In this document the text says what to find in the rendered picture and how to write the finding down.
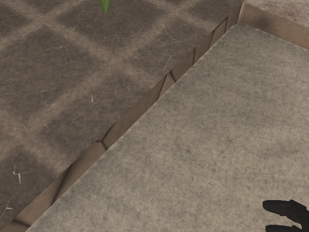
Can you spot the robot right hand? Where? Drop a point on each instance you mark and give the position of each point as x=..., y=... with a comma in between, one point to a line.
x=290, y=209

